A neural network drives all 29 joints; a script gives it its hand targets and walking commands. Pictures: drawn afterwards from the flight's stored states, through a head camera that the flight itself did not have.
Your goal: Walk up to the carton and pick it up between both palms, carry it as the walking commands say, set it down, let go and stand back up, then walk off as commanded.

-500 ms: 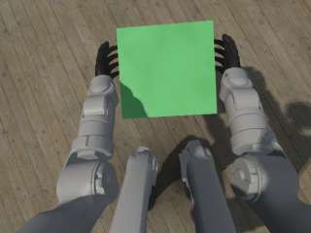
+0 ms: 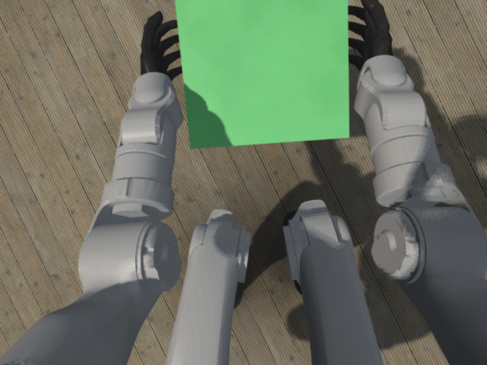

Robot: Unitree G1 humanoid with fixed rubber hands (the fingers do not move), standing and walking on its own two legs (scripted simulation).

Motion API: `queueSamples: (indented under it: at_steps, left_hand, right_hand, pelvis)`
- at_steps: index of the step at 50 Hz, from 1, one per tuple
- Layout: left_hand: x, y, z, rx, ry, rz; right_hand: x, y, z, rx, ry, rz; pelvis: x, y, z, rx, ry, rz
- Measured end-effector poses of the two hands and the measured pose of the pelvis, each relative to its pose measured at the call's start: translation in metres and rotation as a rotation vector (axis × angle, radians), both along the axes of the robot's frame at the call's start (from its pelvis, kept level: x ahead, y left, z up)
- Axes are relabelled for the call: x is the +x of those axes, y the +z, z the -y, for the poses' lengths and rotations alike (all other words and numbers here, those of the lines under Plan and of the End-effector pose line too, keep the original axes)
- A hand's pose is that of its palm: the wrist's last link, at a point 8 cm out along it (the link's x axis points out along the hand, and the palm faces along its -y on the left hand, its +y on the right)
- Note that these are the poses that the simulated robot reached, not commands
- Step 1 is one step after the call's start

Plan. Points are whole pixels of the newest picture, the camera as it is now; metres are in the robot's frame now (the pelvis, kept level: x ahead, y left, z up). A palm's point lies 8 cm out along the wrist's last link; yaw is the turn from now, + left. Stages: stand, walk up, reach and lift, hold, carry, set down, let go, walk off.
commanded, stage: set down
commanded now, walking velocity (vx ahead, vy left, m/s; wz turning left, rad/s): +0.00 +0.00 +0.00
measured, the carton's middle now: (263, 79) +0.53 -0.04 -0.21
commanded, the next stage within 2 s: none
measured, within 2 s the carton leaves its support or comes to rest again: neither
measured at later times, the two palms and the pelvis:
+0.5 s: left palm (172, 81) +0.53 +0.11 -0.20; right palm (354, 63) +0.53 -0.18 -0.19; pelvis +0.00 +0.00 -0.05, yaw +1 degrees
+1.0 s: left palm (173, 84) +0.53 +0.11 -0.21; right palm (353, 70) +0.52 -0.19 -0.21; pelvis +0.00 +0.00 -0.06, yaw +1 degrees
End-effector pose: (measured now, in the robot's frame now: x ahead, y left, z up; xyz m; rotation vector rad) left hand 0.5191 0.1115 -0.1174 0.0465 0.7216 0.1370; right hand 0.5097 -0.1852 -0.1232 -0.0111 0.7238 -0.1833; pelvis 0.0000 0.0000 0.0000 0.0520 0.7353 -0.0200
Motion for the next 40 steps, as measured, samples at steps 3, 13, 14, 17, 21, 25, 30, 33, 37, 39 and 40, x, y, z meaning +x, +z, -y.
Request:
queueSamples:
  at_steps: [3,13,14,17,21,25,30,33,37,39,40]
  left_hand:
    - [0.003,-0.011,0.0,0.0,-0.001,-0.002]
    - [0.013,-0.048,0.0,-0.002,0.001,-0.011]
    - [0.013,-0.051,0.0,-0.005,0.002,-0.013]
    - [0.015,-0.061,-0.001,-0.01,0.005,-0.022]
    - [0.015,-0.072,-0.002,-0.015,0.004,-0.027]
    - [0.015,-0.078,-0.003,-0.018,0.003,-0.024]
    - [0.016,-0.079,0.0,-0.019,0.0,-0.022]
    - [0.017,-0.078,0.001,-0.021,-0.007,-0.021]
    - [0.016,-0.077,0.002,-0.021,-0.015,-0.025]
    - [0.016,-0.078,0.001,-0.019,-0.017,-0.028]
    - [0.015,-0.078,0.0,-0.019,-0.018,-0.03]
  right_hand:
    - [0.003,-0.011,0.0,-0.001,0.001,-0.002]
    - [0.014,-0.048,0.0,-0.006,0.008,-0.014]
    - [0.014,-0.051,0.0,-0.009,0.01,-0.016]
    - [0.016,-0.059,0.0,-0.016,0.015,-0.028]
    - [0.019,-0.068,-0.002,-0.024,0.022,-0.036]
    - [0.02,-0.071,-0.002,-0.028,0.021,-0.035]
    - [0.02,-0.071,0.0,-0.031,0.016,-0.035]
    - [0.019,-0.071,0.002,-0.032,0.016,-0.035]
    - [0.018,-0.072,0.003,-0.03,0.021,-0.04]
    - [0.017,-0.073,0.003,-0.028,0.025,-0.044]
    - [0.016,-0.074,0.002,-0.027,0.028,-0.046]
  pelvis:
    - [0.0,-0.007,0.0,-0.001,0.002,0.001]
    - [-0.001,-0.031,-0.001,-0.004,0.011,0.014]
    - [-0.001,-0.033,-0.001,-0.005,0.015,0.021]
    - [0.0,-0.038,-0.001,-0.009,0.024,0.034]
    - [0.001,-0.043,0.0,-0.018,0.033,0.041]
    - [0.003,-0.048,-0.001,-0.028,0.036,0.048]
    - [0.003,-0.05,-0.004,-0.034,0.04,0.054]
    - [0.002,-0.051,-0.005,-0.035,0.042,0.058]
    - [0.0,-0.052,-0.006,-0.034,0.043,0.067]
    - [-0.001,-0.053,-0.006,-0.034,0.043,0.073]
    - [-0.001,-0.053,-0.005,-0.033,0.043,0.076]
